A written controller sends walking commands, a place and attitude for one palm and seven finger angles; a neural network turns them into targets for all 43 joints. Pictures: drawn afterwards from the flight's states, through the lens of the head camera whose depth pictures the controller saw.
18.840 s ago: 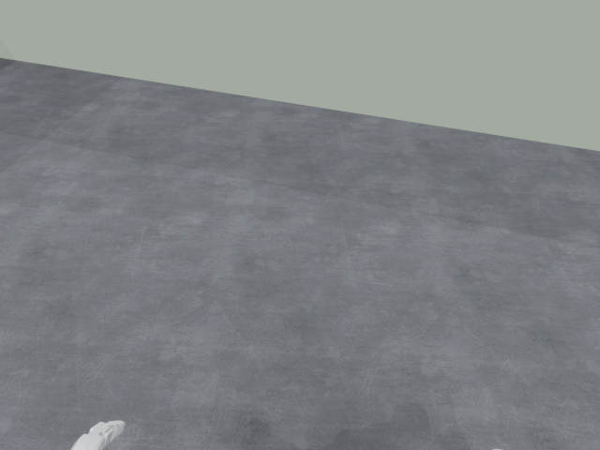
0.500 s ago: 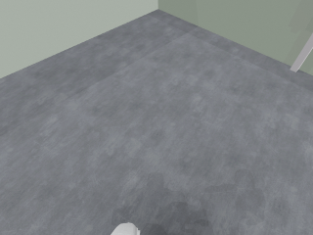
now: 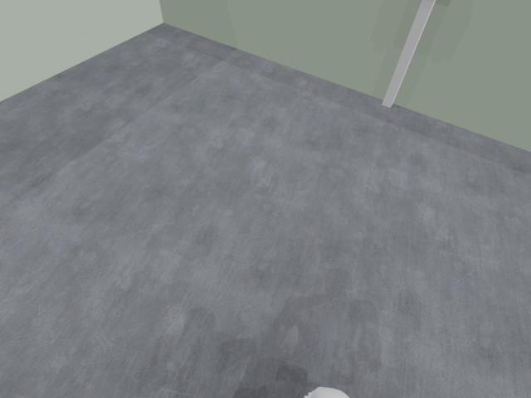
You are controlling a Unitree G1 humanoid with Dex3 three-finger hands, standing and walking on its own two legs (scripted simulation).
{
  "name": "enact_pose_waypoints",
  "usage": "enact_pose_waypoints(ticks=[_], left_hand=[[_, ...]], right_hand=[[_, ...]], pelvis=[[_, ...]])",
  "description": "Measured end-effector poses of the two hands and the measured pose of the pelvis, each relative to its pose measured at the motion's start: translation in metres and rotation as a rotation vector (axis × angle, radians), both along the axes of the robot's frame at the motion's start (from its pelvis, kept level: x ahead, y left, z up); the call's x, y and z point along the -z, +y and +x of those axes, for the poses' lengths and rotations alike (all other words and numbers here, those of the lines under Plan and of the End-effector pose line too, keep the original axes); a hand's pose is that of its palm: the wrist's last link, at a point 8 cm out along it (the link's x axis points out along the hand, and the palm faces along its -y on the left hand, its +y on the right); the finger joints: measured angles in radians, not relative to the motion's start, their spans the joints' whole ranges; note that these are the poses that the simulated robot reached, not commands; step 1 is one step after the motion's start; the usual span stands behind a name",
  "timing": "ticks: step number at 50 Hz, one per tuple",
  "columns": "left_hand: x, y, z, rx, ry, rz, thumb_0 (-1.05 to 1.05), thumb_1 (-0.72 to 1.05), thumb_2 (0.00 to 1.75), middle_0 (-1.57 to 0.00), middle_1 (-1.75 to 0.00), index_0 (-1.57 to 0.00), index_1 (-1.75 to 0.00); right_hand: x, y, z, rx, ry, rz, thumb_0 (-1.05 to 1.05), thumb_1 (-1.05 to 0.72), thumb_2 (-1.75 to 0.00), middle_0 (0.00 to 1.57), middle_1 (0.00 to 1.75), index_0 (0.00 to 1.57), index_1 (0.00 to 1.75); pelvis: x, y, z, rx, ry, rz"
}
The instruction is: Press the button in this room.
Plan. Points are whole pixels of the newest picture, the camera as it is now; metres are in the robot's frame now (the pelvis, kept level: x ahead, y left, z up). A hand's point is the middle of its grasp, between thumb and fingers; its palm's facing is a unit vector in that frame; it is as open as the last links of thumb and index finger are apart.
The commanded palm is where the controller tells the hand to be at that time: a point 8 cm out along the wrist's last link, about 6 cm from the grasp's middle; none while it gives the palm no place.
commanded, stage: turn or walk to find it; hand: left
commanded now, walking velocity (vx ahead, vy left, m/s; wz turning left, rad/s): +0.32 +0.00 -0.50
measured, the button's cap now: out of the picture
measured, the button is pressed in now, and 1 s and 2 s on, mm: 0 0 0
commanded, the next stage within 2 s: stand and wait in 1.92 s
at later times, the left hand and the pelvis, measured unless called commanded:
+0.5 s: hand (214, 395) +0.15 +0.10 -0.16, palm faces -0.17 -0.96 -0.22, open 7.3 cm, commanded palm none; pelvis +0.11 -0.08 +0.00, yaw -12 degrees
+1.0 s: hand (251, 237) +0.47 +0.07 -0.16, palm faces -0.28 -0.94 -0.20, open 7.4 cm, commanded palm none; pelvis +0.34 -0.09 +0.00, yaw -20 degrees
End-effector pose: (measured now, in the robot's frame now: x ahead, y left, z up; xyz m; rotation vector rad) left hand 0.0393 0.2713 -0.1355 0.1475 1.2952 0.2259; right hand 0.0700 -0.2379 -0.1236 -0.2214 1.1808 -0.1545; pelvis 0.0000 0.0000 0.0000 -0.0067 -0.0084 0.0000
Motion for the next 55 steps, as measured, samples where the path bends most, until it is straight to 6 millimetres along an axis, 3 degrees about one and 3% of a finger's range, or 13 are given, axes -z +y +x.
enact_pose_waypoints(ticks=[4, 10, 12, 14, 18, 27, 31, 35, 37, 39, 45, 50, 55], left_hand=[[-0.006, -0.022, 0.044, 0.109, -0.029, -0.001, 0.01, 0.91, 0.90, -0.20, -0.30, -0.19, -0.30], [-0.011, -0.079, 0.126, 0.270, -0.157, 0.017, 0.01, 0.91, 0.90, -0.20, -0.30, -0.20, -0.30], [-0.013, -0.097, 0.141, 0.277, -0.205, 0.014, 0.01, 0.91, 0.90, -0.20, -0.30, -0.20, -0.30], [-0.017, -0.109, 0.144, 0.268, -0.217, 0.007, 0.01, 0.91, 0.90, -0.20, -0.30, -0.20, -0.30], [-0.017, -0.125, 0.134, 0.272, -0.128, -0.006, 0.00, 0.90, 0.90, -0.20, -0.30, -0.20, -0.30], [-0.002, -0.126, 0.114, 0.227, 0.112, -0.024, 0.01, 0.91, 0.90, -0.21, -0.30, -0.20, -0.30], [0.009, -0.120, 0.121, 0.192, 0.206, -0.039, 0.01, 0.91, 0.90, -0.21, -0.30, -0.20, -0.30], [0.028, -0.109, 0.147, 0.179, 0.289, -0.054, 0.01, 0.90, 0.90, -0.21, -0.30, -0.20, -0.30], [0.032, -0.105, 0.173, 0.195, 0.296, -0.057, 0.01, 0.90, 0.90, -0.21, -0.30, -0.20, -0.30], [0.029, -0.103, 0.208, 0.230, 0.267, -0.054, 0.01, 0.90, 0.90, -0.20, -0.30, -0.20, -0.30], [0.012, -0.118, 0.342, 0.336, 0.065, -0.042, 0.01, 0.91, 0.90, -0.20, -0.30, -0.20, -0.30], [-0.003, -0.153, 0.437, 0.392, -0.086, -0.048, 0.01, 0.91, 0.90, -0.20, -0.30, -0.19, -0.30], [-0.011, -0.206, 0.508, 0.478, -0.144, -0.059, 0.01, 0.91, 0.90, -0.20, -0.30, -0.19, -0.30]], right_hand=[[0.010, -0.019, -0.045, 0.106, 0.068, 0.019, 0.01, -0.90, -0.90, 0.20, 0.30, 0.20, 0.30], [0.037, -0.058, -0.108, 0.246, 0.222, 0.049, 0.01, -0.90, -0.90, 0.20, 0.30, 0.20, 0.30], [0.040, -0.069, -0.115, 0.258, 0.277, 0.053, 0.01, -0.90, -0.90, 0.20, 0.30, 0.20, 0.30], [0.035, -0.078, -0.106, 0.265, 0.286, 0.055, 0.01, -0.90, -0.90, 0.20, 0.30, 0.20, 0.30], [0.023, -0.095, -0.059, 0.271, 0.184, 0.053, 0.01, -0.91, -0.90, 0.19, 0.30, 0.20, 0.30], [0.011, -0.104, 0.077, 0.234, -0.002, 0.057, 0.01, -0.91, -0.90, 0.19, 0.30, 0.20, 0.30], [0.013, -0.096, 0.144, 0.194, -0.041, 0.054, 0.01, -0.91, -0.90, 0.19, 0.30, 0.20, 0.30], [0.020, -0.086, 0.209, 0.172, -0.102, 0.025, 0.01, -0.90, -0.90, 0.19, 0.30, 0.20, 0.30], [0.020, -0.081, 0.224, 0.183, -0.119, 0.020, 0.01, -0.90, -0.90, 0.20, 0.30, 0.20, 0.30], [0.017, -0.076, 0.227, 0.224, -0.112, 0.026, 0.00, -0.90, -0.90, 0.20, 0.30, 0.20, 0.30], [0.010, -0.069, 0.196, 0.375, 0.002, 0.029, -0.01, -0.94, -0.90, 0.20, 0.30, 0.20, 0.30], [0.013, -0.062, 0.163, 0.456, 0.161, 0.072, 0.00, -0.93, -0.90, 0.20, 0.30, 0.20, 0.30], [0.019, -0.056, 0.149, 0.534, 0.277, 0.144, 0.00, -0.92, -0.90, 0.20, 0.30, 0.20, 0.30]], pelvis=[[0.001, -0.012, 0.006, 0.056, 0.008, 0.007], [0.016, -0.047, 0.026, 0.123, 0.015, 0.008], [0.017, -0.057, 0.033, 0.123, 0.005, 0.004], [0.012, -0.065, 0.043, 0.139, -0.002, 0.015], [0.000, -0.077, 0.065, 0.180, -0.012, 0.030], [-0.001, -0.084, 0.131, 0.223, -0.001, 0.005], [0.007, -0.080, 0.172, 0.237, 0.010, -0.010], [0.024, -0.070, 0.221, 0.256, 0.011, -0.012], [0.025, -0.067, 0.239, 0.281, -0.001, -0.007], [0.020, -0.065, 0.256, 0.308, -0.013, -0.006], [0.003, -0.071, 0.301, 0.333, -0.022, 0.009], [-0.001, -0.089, 0.336, 0.348, -0.016, 0.031], [0.000, -0.116, 0.370, 0.369, -0.009, 0.042]])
